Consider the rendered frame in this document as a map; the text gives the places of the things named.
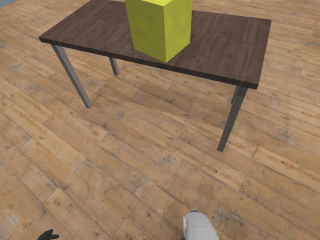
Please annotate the carton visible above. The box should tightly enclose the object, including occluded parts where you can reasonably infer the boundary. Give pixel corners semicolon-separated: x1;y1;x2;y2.
125;0;193;63

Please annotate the robot right thigh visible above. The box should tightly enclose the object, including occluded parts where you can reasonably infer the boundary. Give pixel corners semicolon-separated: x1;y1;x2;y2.
183;212;220;240

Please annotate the robot left hand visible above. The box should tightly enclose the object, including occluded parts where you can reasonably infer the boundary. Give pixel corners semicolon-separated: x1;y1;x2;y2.
37;229;59;240

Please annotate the table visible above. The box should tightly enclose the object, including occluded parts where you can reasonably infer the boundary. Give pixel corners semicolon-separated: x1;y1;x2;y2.
38;0;272;152

